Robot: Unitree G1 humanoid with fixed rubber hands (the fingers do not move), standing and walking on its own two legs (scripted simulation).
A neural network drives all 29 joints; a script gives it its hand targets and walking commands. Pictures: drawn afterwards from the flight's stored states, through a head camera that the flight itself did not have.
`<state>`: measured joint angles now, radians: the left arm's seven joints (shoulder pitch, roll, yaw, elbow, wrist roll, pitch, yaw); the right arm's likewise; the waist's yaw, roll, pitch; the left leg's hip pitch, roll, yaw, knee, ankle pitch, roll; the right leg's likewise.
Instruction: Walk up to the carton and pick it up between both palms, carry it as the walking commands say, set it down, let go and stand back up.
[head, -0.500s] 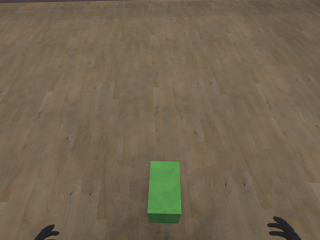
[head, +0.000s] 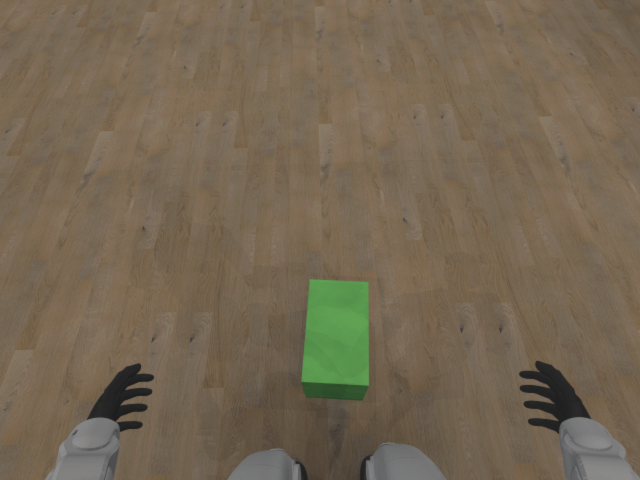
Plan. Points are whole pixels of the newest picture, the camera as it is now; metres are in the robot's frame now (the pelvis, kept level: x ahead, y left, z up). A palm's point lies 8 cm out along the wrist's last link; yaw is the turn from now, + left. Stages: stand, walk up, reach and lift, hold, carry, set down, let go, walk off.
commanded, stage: reach and lift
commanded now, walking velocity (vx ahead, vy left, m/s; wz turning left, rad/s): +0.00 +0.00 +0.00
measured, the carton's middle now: (336, 340) +0.46 -0.03 -0.65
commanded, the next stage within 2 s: none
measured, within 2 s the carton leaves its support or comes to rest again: neither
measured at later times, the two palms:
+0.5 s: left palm (173, 348) +0.30 +0.24 -0.14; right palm (503, 356) +0.27 -0.27 -0.13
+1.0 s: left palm (232, 284) +0.43 +0.17 -0.19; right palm (444, 291) +0.40 -0.22 -0.19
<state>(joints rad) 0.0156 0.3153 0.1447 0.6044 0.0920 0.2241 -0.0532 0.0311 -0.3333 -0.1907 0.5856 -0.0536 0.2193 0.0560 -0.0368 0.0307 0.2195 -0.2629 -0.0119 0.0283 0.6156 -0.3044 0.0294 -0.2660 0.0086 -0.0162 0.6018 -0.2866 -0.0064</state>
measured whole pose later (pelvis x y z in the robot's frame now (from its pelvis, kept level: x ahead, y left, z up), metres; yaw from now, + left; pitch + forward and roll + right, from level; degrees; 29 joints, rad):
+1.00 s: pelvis -0.06 +0.00 -0.09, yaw +0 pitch +36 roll +0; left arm -1.03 0.25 0.21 0.96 0.02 0.17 0.04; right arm -0.94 -0.18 -0.30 0.85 0.01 0.15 -0.08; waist -0.05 0.01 0.00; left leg -1.37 -0.01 0.02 1.07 -0.32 0.02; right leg -1.37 0.00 -0.03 1.05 -0.31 -0.01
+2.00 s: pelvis -0.08 +0.00 -0.30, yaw -1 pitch +46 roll -1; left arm -1.32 0.31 0.12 1.04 -0.12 0.11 0.14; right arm -1.22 -0.23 -0.23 0.94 0.13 0.10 -0.15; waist -0.05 0.00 0.05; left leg -2.12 0.01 0.03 1.86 -0.53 0.04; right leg -2.13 0.00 -0.04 1.84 -0.51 -0.02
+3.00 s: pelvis -0.10 +0.00 -0.40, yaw -1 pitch +36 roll -1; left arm -1.53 0.38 -0.05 1.23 -0.29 0.02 0.12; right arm -1.49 -0.32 -0.07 1.20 0.30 0.00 -0.15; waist -0.04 -0.01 0.41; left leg -2.28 0.02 0.04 2.24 -0.57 0.05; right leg -2.29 -0.01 -0.04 2.21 -0.55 -0.02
